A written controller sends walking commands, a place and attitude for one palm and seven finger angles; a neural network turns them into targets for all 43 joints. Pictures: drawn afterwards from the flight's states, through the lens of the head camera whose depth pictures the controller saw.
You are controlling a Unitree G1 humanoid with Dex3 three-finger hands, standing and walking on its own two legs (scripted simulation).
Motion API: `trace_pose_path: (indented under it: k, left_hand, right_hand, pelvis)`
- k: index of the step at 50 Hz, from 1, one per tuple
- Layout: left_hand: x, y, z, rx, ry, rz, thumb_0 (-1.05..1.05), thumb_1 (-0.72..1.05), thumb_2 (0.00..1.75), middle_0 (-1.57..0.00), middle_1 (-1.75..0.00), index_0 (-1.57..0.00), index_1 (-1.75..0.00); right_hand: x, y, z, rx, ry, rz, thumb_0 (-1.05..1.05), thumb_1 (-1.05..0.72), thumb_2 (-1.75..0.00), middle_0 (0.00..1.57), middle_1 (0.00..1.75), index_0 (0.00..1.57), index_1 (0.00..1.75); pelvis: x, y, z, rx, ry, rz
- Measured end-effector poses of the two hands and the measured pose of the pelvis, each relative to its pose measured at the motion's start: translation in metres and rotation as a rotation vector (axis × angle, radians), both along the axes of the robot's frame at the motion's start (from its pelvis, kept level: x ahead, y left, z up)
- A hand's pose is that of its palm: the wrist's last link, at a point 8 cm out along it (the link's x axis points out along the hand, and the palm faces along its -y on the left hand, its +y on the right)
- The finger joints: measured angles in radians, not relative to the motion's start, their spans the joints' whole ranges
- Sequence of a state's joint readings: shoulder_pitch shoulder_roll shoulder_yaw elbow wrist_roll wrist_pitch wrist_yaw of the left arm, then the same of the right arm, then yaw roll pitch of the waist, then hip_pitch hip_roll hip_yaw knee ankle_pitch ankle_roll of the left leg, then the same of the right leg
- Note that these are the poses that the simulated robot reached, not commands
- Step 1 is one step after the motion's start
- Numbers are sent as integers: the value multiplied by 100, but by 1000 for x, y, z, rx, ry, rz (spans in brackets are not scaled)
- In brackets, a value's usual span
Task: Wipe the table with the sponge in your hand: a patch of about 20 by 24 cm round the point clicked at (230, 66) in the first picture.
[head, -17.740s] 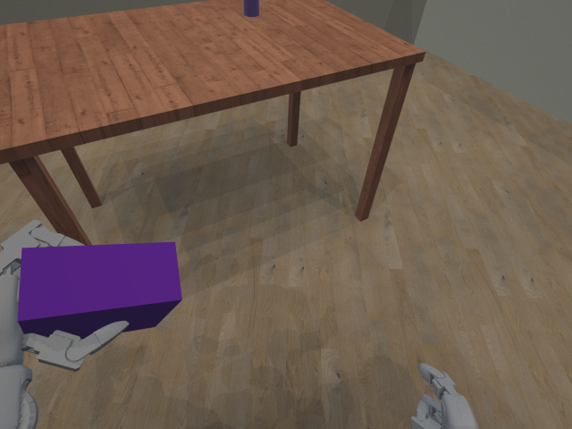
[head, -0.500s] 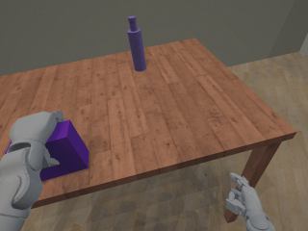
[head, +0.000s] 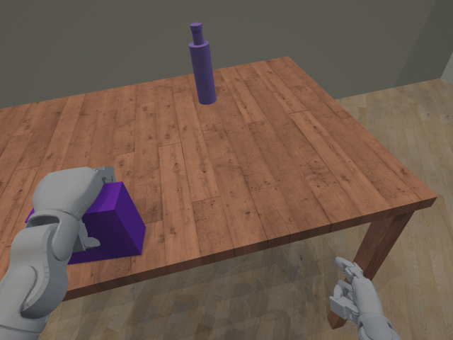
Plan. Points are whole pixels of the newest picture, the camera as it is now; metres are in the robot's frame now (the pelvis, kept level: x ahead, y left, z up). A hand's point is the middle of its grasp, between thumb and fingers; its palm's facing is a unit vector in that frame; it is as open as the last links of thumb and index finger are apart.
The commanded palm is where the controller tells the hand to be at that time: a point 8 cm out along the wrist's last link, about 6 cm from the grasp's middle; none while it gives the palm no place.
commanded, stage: move the sponge above the wiping area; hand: left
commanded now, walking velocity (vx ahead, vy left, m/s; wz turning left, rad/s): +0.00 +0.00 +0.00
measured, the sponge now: (98, 232) +0.24 +0.28 +0.08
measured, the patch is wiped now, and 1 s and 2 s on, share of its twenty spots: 0.05 0.05 0.05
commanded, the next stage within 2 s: lower the sponge onto the table in 1.68 s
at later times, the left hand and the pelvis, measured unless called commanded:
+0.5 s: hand (80, 194) +0.25 +0.28 +0.18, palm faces +0.16 -0.01 -0.99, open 10.0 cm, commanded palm +0.21 +0.29 +0.24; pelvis +0.00 +0.01 +0.00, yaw +0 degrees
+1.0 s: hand (51, 190) +0.24 +0.31 +0.20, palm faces +0.22 +0.01 -0.97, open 10.0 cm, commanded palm +0.20 +0.30 +0.24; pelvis -0.01 +0.00 +0.00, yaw +0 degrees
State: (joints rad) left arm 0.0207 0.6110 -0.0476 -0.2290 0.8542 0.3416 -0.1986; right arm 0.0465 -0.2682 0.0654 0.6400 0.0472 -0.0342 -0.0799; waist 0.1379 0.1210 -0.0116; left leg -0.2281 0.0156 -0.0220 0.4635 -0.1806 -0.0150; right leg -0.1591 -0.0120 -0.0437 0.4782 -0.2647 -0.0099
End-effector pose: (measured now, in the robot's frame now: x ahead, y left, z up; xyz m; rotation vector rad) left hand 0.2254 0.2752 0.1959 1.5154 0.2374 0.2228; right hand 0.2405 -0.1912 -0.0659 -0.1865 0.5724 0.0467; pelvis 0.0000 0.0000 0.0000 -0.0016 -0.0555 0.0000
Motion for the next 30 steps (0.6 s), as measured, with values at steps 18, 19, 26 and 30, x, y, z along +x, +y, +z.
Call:
trace_pose_path:
  k: [18, 19, 26, 30]
  left_hand:
    - [-4, 28, -2, -43, 10, 130, 0, -49, 105, -74, -134, -75, -134]
    - [-4, 20, -5, -18, 23, 89, 0, -49, 105, -74, -134, -75, -134]
    - [-1, 5, 38, 37, -200, -40, 0, -50, 106, -74, -134, -75, -134]
    - [3, 29, 56, 12, -270, 103, 0, -50, 106, -74, -134, -75, -134]
  right_hand:
    - [-1, 4, 1, 7, 6, -10, 1, -90, -90, 20, 30, 20, 30]
    - [-2, 5, 1, 1, 4, -8, 1, -90, -90, 20, 30, 20, 30]
    - [-5, 13, 2, 3, 2, -3, 1, -90, -90, 20, 30, 19, 30]
    - [-5, 12, 2, 29, 15, -10, 1, -90, -90, 20, 30, 19, 30]
  pelvis:
    - [-5, 5, 0, -5, 2, 10]
    - [-5, 6, 0, -4, -1, 9]
    - [-4, 5, 1, -5, -19, -3]
    - [-5, 4, 2, -3, -14, -11]
